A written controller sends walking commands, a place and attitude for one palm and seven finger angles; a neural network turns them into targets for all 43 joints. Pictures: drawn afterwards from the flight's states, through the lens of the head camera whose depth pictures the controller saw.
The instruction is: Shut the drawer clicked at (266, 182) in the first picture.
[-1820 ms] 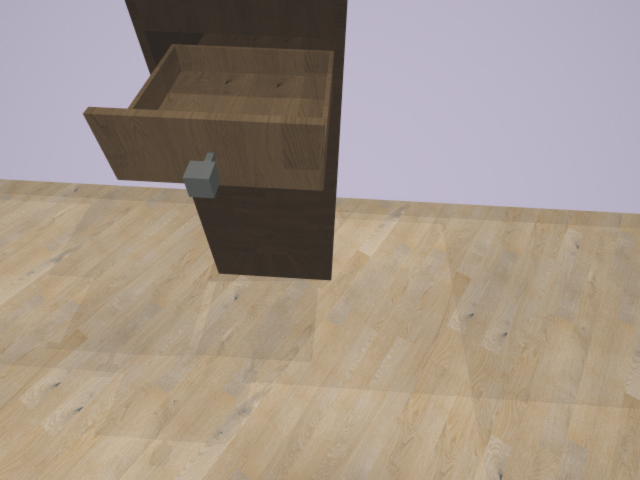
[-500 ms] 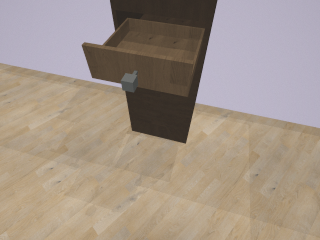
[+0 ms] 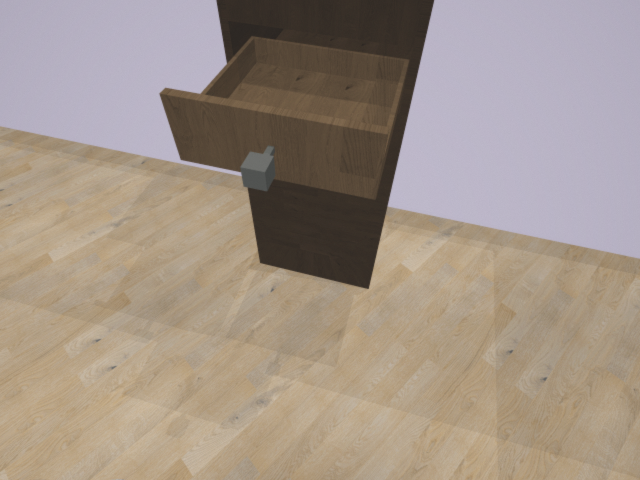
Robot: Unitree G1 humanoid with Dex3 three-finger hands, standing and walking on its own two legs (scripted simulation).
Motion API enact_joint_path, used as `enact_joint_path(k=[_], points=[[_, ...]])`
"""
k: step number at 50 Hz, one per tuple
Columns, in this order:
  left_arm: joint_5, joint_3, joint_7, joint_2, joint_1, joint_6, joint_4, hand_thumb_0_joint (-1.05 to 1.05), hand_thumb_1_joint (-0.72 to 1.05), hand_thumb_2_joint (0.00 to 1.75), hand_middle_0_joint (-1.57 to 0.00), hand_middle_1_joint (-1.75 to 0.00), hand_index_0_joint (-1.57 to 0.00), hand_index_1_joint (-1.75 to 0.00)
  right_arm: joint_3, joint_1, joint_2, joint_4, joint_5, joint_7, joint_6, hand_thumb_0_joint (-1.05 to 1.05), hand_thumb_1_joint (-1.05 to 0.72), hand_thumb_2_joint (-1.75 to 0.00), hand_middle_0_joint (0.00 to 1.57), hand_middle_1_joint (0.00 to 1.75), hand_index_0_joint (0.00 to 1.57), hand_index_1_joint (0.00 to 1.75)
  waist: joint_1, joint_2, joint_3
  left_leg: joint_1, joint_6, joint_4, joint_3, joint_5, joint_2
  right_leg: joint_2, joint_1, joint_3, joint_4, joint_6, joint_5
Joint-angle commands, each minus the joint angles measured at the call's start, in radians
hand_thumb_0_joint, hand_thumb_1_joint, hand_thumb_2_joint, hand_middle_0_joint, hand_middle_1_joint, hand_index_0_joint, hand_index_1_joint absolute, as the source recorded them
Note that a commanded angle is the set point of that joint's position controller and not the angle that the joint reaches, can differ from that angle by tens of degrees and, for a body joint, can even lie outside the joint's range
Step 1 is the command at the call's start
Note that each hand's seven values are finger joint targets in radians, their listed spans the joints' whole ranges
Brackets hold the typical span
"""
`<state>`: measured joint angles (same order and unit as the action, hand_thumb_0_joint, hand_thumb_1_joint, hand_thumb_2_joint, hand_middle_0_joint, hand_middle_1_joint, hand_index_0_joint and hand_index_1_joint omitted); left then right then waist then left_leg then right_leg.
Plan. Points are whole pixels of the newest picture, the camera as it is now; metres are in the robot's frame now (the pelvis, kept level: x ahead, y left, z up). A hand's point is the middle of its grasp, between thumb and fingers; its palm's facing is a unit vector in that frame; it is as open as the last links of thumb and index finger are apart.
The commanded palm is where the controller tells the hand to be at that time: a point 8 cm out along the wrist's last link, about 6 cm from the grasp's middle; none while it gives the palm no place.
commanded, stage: look at it before walking up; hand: left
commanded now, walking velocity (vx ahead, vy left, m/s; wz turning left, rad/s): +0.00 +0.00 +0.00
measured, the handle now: (263, 163) +0.58 +0.13 +0.05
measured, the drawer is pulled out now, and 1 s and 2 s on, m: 0.30 0.30 0.30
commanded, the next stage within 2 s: turn to face it in 0.22 s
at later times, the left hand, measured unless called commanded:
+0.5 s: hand out of the picture +0.09 +0.25 -0.17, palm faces -0.02 -0.95 -0.32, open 7.4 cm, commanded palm none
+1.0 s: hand out of the picture +0.07 +0.20 -0.19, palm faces -0.11 -0.97 -0.22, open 7.4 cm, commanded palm none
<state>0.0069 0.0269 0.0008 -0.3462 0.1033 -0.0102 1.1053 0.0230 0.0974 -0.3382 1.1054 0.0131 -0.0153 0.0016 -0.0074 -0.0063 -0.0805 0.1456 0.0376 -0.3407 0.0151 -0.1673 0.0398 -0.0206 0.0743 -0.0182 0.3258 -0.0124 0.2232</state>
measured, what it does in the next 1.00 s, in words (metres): stands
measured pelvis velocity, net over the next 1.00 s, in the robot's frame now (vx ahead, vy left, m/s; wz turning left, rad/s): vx -0.02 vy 0.01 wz -0.14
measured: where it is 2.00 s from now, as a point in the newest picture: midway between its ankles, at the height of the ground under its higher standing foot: outside the picture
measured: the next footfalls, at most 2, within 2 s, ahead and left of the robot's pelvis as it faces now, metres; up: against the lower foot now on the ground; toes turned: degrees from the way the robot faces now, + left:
left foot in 1.34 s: +0.09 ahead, +0.11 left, +0.00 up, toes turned -6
right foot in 1.58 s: +0.12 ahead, -0.16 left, +0.00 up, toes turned -15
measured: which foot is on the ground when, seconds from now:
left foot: down 0.00-1.00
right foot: down 0.00-1.00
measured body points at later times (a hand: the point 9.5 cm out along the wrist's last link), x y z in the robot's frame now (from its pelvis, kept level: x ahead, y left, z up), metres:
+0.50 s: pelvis +0.01 +0.01 +0.00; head +0.04 +0.01 +0.45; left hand +0.09 +0.30 -0.14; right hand +0.09 -0.27 -0.14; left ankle +0.01 +0.14 -0.75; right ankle -0.03 -0.11 -0.75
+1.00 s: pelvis -0.02 +0.01 -0.01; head +0.03 +0.01 +0.43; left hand +0.08 +0.25 -0.17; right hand -0.03 -0.24 -0.16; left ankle +0.01 +0.14 -0.75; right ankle -0.05 -0.10 -0.72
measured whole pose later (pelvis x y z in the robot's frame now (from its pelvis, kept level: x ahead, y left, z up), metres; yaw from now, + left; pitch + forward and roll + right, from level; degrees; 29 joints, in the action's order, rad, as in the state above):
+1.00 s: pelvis -0.02 +0.01 -0.01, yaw -8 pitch +0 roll +0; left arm 0.01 0.07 0.00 -0.22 0.16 0.07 1.00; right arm 0.05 0.22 -0.19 1.02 0.03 -0.04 -0.02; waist -0.01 -0.01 -0.12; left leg 0.26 0.02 -0.53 -0.10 -0.26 0.08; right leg -0.04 0.34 -0.04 0.83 -0.01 0.49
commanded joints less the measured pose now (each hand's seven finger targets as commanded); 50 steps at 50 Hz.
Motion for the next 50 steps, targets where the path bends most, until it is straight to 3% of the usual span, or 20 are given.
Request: enact_joint_path(k=[1,16,18,22,32,33,34,36,39,40,42,43,44,45,46,47,48,49,50], points=[[0.002,0.033,0.011,-0.2,-0.031,-0.02,-0.059,0.0,0.9,0.9,-0.2,-0.3,-0.2,-0.3,0.033,-0.026,-0.197,-0.052,-0.001,-0.009,0.019,0.0,-0.9,-0.9,0.2,0.3,0.2,0.3,-0.001,0.028,0.106,-0.081,-0.043,0.028,0.066,0.183,0.085,0.132,0.023,-0.086,-0.053,-0.025,-0.214],[0.002,0.031,0.014,-0.198,-0.026,-0.019,-0.057,0.0,0.9,0.9,-0.2,-0.3,-0.2,-0.3,0.034,-0.025,-0.197,-0.051,-0.003,-0.013,0.021,0.0,-0.9,-0.9,0.2,0.3,0.2,0.3,-0.001,0.014,0.13,-0.109,-0.047,0.018,0.063,0.272,0.088,0.135,-0.004,-0.067,-0.039,-0.02,-0.282],[0.002,0.031,0.014,-0.18,-0.024,-0.012,-0.061,0.0,0.9,0.9,-0.2,-0.3,-0.2,-0.3,0.032,-0.014,-0.18,-0.051,-0.002,-0.014,0.017,0.0,-0.9,-0.9,0.2,0.3,0.2,0.3,-0.004,0.017,0.108,-0.1,-0.042,0.011,0.052,0.264,0.09,0.131,0.014,-0.075,-0.029,-0.021,-0.286],[0.001,0.021,0.02,-0.092,0.03,0.015,-0.06,0.0,0.9,0.9,-0.2,-0.3,-0.2,-0.3,0.021,0.05,-0.08,-0.049,0.001,-0.018,-0.002,0.0,-0.9,-0.9,0.2,0.3,0.2,0.3,-0.006,0.025,0.113,-0.091,-0.027,-0.034,0.017,0.267,0.097,0.122,0.044,-0.083,0.028,-0.009,-0.31],[0.01,0.046,0.015,-0.061,0.081,0.04,-0.131,0.0,0.9,0.9,-0.2,-0.3,-0.2,-0.3,0.058,0.089,-0.068,-0.112,0.003,-0.029,-0.02,0.0,-0.9,-0.9,0.2,0.3,0.2,0.3,-0.002,0.057,0.077,-0.007,-0.065,-0.084,0.019,0.13,0.143,0.066,0.152,-0.108,0.179,-0.018,-0.236],[0.011,0.049,0.014,-0.057,0.089,0.04,-0.137,0.0,0.9,0.9,-0.2,-0.3,-0.2,-0.3,0.058,0.09,-0.064,-0.117,0.003,-0.03,-0.019,0.0,-0.9,-0.9,0.2,0.3,0.2,0.3,0.002,0.061,0.082,0.007,-0.068,-0.093,0.018,0.118,0.144,0.066,0.149,-0.116,0.187,-0.022,-0.239],[0.011,0.051,0.014,-0.051,0.099,0.039,-0.139,0.0,0.9,0.9,-0.2,-0.3,-0.2,-0.3,0.06,0.085,-0.053,-0.121,0.002,-0.03,-0.02,0.0,-0.9,-0.9,0.2,0.3,0.2,0.3,0.008,0.026,0.085,0.015,-0.068,-0.104,0.011,0.085,0.14,0.065,0.148,-0.123,0.183,-0.025,-0.233],[0.015,0.056,0.014,-0.061,0.107,0.04,-0.151,0.0,0.9,0.9,-0.2,-0.3,-0.2,-0.3,0.064,0.087,-0.035,-0.132,0.001,-0.03,-0.022,0.0,-0.9,-0.9,0.2,0.3,0.2,0.3,0.007,-0.006,0.088,0.052,-0.049,-0.158,-0.02,0.014,0.106,0.098,0.144,-0.186,0.15,-0.042,-0.261],[0.015,0.066,0.02,-0.08,0.107,0.037,-0.155,0.0,0.9,0.9,-0.2,-0.3,-0.2,-0.3,0.058,0.102,0.023,-0.137,-0.006,-0.028,-0.025,0.0,-0.9,-0.9,0.2,0.3,0.2,0.3,0.002,-0.142,0.082,0.079,-0.016,-0.27,-0.071,-0.106,0.016,0.182,0.151,-0.304,0.05,-0.102,-0.289],[0.014,0.068,0.022,-0.08,0.096,0.039,-0.155,0.0,0.9,0.9,-0.2,-0.3,-0.2,-0.3,0.056,0.114,0.028,-0.131,-0.005,-0.029,-0.025,0.0,-0.9,-0.9,0.2,0.3,0.2,0.3,-0.004,-0.132,0.069,0.076,-0.012,-0.276,-0.065,-0.133,0.008,0.195,0.166,-0.319,0.044,-0.121,-0.309],[0.012,0.068,0.023,-0.065,0.067,0.042,-0.165,0.0,0.9,0.9,-0.2,-0.3,-0.2,-0.3,0.054,0.148,0.036,-0.116,-0.006,-0.03,-0.021,0.0,-0.9,-0.9,0.2,0.3,0.2,0.3,-0.023,-0.117,0.06,0.037,-0.016,-0.213,-0.052,-0.09,0.025,0.173,0.194,-0.294,0.067,-0.114,-0.318],[0.011,0.067,0.022,-0.046,0.057,0.043,-0.171,0.0,0.9,0.9,-0.2,-0.3,-0.2,-0.3,0.054,0.168,0.026,-0.109,-0.004,-0.032,-0.016,0.0,-0.9,-0.9,0.2,0.3,0.2,0.3,-0.032,-0.066,0.069,-0.016,-0.029,-0.157,-0.028,-0.005,0.06,0.127,0.228,-0.245,0.104,-0.082,-0.275],[0.009,0.065,0.02,-0.012,0.06,0.045,-0.175,0.0,0.9,0.9,-0.2,-0.3,-0.2,-0.3,0.058,0.18,-0.002,-0.104,0.002,-0.033,-0.012,0.0,-0.9,-0.9,0.2,0.3,0.2,0.3,-0.029,0.067,0.072,-0.048,-0.063,-0.092,0.044,0.063,0.143,0.05,0.269,-0.166,0.181,-0.04,-0.176],[0.007,0.063,0.015,0.01,0.06,0.051,-0.184,0.0,0.9,0.9,-0.2,-0.3,-0.2,-0.3,0.065,0.198,-0.05,-0.106,0.011,-0.036,-0.009,0.0,-0.9,-0.9,0.2,0.3,0.2,0.3,-0.033,0.208,0.068,-0.03,-0.129,0.004,0.164,0.087,0.261,-0.014,0.3,-0.064,0.337,-0.007,-0.003],[0.006,0.062,0.013,0.024,0.052,0.057,-0.186,0.0,0.9,0.9,-0.2,-0.3,-0.2,-0.3,0.071,0.199,-0.065,-0.11,0.016,-0.039,-0.007,0.0,-0.9,-0.9,0.2,0.3,0.2,0.3,-0.034,0.28,0.062,0.013,-0.203,0.08,0.238,0.119,0.355,-0.033,0.322,-0.011,0.538,0.009,0.281],[0.007,0.065,0.009,0.026,0.051,0.063,-0.189,0.0,0.9,0.9,-0.2,-0.3,-0.2,-0.3,0.067,0.183,-0.062,-0.121,0.02,-0.04,-0.005,0.0,-0.9,-0.9,0.2,0.3,0.2,0.3,-0.026,0.233,0.058,0.049,-0.234,0.083,0.22,0.117,0.372,-0.003,0.33,-0.033,0.653,0.004,0.356],[0.009,0.068,0.004,0.045,0.057,0.061,-0.187,0.0,0.9,0.9,-0.2,-0.3,-0.2,-0.3,0.067,0.156,-0.053,-0.129,0.026,-0.04,-0.003,0.0,-0.9,-0.9,0.2,0.3,0.2,0.3,-0.008,0.197,0.051,0.048,-0.234,0.051,0.174,0.174,0.344,0.016,0.339,-0.027,0.648,0.0,0.349],[0.011,0.062,0.001,0.064,0.07,0.057,-0.18,0.0,0.9,0.9,-0.2,-0.3,-0.2,-0.3,0.064,0.137,-0.044,-0.135,0.027,-0.04,-0.002,0.0,-0.9,-0.9,0.2,0.3,0.2,0.3,0.001,0.165,0.061,0.052,-0.225,0.021,0.131,0.212,0.327,0.025,0.304,-0.01,0.593,-0.003,0.332],[0.01,0.059,-0.003,0.08,0.093,0.052,-0.173,0.0,0.9,0.9,-0.2,-0.3,-0.2,-0.3,0.064,0.127,-0.051,-0.135,0.031,-0.038,-0.003,0.0,-0.9,-0.9,0.2,0.3,0.2,0.3,0.01,0.19,0.083,0.059,-0.198,0.005,0.086,0.199,0.295,0.027,0.248,0.019,0.509,-0.002,0.309]])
